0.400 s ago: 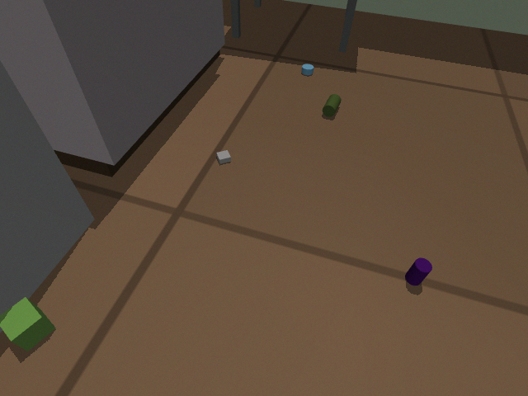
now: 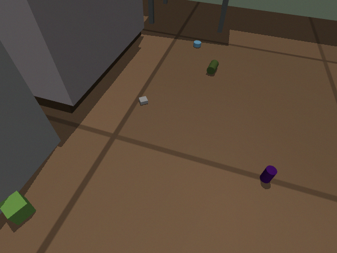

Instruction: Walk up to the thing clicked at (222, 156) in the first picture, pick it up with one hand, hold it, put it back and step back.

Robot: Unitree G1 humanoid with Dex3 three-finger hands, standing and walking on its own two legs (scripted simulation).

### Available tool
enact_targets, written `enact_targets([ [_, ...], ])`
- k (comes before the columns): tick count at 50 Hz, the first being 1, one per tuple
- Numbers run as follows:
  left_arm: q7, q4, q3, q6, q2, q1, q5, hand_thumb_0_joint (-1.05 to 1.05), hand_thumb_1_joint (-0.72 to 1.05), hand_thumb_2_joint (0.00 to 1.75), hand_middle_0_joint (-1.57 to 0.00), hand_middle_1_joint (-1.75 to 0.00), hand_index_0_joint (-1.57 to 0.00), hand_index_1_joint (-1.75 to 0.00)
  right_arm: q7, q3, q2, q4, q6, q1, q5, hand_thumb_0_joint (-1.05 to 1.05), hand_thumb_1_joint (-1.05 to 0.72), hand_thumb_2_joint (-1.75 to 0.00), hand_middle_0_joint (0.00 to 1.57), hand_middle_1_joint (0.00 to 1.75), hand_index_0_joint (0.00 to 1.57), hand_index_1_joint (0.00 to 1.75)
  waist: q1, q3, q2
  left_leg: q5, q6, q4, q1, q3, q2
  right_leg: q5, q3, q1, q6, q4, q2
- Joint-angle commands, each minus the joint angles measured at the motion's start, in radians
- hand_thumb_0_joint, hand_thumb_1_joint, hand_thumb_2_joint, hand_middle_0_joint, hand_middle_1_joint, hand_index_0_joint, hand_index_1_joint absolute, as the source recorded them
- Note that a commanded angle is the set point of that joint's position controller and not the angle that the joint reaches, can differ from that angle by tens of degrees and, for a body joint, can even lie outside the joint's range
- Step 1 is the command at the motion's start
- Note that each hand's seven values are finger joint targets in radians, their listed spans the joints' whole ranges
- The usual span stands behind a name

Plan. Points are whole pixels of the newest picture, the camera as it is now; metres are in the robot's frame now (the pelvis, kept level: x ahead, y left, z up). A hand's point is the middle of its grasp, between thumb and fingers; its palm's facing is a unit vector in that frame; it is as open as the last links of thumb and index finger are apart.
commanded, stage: stand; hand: left
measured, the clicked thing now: (143, 100) +1.42 +0.21 -0.77
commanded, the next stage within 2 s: walk up in 0.72 s
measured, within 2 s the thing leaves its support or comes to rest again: neither
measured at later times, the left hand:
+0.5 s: hand out of the picture +0.08 +0.25 -0.16, palm faces -0.03 -0.94 -0.33, open 7.4 cm
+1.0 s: hand out of the picture +0.14 +0.25 -0.14, palm faces -0.08 -0.91 -0.40, open 7.4 cm
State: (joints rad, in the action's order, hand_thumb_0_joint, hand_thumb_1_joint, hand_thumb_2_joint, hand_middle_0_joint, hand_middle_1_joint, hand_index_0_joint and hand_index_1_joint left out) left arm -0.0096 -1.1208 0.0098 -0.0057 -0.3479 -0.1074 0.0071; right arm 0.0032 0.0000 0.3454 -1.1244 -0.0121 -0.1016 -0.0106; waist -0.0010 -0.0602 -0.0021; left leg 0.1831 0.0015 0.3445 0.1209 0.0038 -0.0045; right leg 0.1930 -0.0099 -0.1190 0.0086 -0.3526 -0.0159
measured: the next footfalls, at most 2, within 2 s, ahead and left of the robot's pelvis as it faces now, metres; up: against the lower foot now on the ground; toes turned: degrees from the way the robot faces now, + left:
right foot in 1.04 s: +0.17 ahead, -0.19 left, +0.00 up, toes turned -6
left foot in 1.50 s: +0.42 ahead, +0.07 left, +0.00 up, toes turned +6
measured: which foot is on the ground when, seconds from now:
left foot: down 0.00-1.00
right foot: down 0.00-0.78, up 0.80-1.00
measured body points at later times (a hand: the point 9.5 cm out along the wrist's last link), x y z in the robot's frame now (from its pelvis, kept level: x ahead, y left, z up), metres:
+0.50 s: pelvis +0.01 +0.00 +0.00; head +0.02 +0.00 +0.45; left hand +0.09 +0.30 -0.13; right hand +0.09 -0.30 -0.13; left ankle +0.00 +0.12 -0.75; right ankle +0.00 -0.12 -0.75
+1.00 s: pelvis +0.05 -0.04 -0.01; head +0.06 -0.06 +0.44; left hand +0.14 +0.30 -0.11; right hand +0.06 -0.38 -0.13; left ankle +0.00 +0.12 -0.75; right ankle +0.11 -0.18 -0.73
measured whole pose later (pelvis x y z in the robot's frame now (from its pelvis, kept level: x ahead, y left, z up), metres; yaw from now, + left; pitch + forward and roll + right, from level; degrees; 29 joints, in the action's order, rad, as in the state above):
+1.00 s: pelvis +0.05 -0.04 -0.01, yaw -2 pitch -2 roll +2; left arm -0.10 -1.02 -0.08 -0.02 -0.46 -0.20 0.03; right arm 0.06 -0.10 0.42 -1.03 -0.04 -0.26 -0.05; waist -0.03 -0.06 -0.01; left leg 0.31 0.02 0.38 0.05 -0.01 0.04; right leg 0.36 -0.02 -0.37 -0.02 -0.66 -0.07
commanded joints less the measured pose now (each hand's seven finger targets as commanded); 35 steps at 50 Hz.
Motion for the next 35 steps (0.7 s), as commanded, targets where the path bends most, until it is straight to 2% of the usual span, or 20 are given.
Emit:
enact_targets([
  [1,0.017,0.060,-0.043,-0.027,-0.208,0.030,0.001,0.00,0.90,0.90,-0.20,-0.30,-0.20,-0.30,-0.011,-0.036,0.206,0.060,-0.023,0.037,0.004,0.00,-0.90,-0.90,0.20,0.30,0.20,0.30,0.004,0.073,-0.004,-0.126,0.022,-0.058,-0.019,0.097,0.124,-0.104,0.092,-0.007,-0.031,0.068,-0.111],
  [3,0.017,0.063,-0.044,-0.027,-0.210,0.037,0.002,0.00,0.90,0.90,-0.20,-0.30,-0.20,-0.30,-0.012,-0.036,0.208,0.062,-0.023,0.038,0.003,0.00,-0.90,-0.90,0.20,0.30,0.20,0.30,0.001,0.093,0.002,-0.140,0.023,-0.051,-0.030,0.092,0.127,-0.135,0.097,0.007,-0.033,0.065,-0.117],
  [16,0.019,0.063,-0.046,-0.026,-0.209,0.034,0.001,0.00,0.90,0.90,-0.20,-0.30,-0.20,-0.30,-0.014,-0.037,0.209,0.064,-0.021,0.040,0.003,0.00,-0.90,-0.90,0.20,0.30,0.20,0.30,0.003,0.100,0.006,-0.184,0.023,-0.047,-0.038,0.089,0.131,-0.173,0.092,0.027,-0.034,0.063,-0.118],
  [30,0.019,0.060,-0.046,-0.027,-0.207,0.029,0.002,0.00,0.90,0.90,-0.20,-0.30,-0.20,-0.30,-0.013,-0.037,0.211,0.064,-0.021,0.038,0.003,0.00,-0.90,-0.90,0.20,0.30,0.20,0.30,0.004,0.082,0.002,-0.160,0.022,-0.059,-0.038,0.093,0.132,-0.139,0.086,0.021,-0.030,0.076,-0.114],
  [35,0.019,0.067,-0.048,-0.026,-0.209,0.038,0.004,0.00,0.90,0.90,-0.20,-0.30,-0.20,-0.30,-0.015,-0.037,0.214,0.068,-0.021,0.033,0.001,0.00,-0.90,-0.90,0.20,0.30,0.20,0.30,0.002,0.094,0.013,-0.169,0.023,-0.062,-0.027,0.089,0.131,-0.163,0.090,0.041,-0.031,0.073,-0.119],
])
